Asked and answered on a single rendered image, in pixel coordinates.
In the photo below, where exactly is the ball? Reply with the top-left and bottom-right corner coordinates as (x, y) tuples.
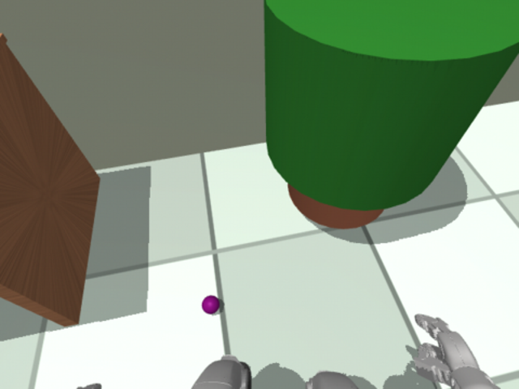
(202, 296), (220, 314)

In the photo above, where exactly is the right robot arm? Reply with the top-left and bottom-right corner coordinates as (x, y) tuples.
(450, 366), (500, 389)

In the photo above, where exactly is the potted plant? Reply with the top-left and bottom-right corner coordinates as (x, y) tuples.
(264, 0), (519, 229)

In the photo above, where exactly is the right robot hand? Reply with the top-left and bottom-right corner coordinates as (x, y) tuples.
(414, 314), (480, 387)

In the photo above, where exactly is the desk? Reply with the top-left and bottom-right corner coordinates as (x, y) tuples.
(0, 33), (100, 327)

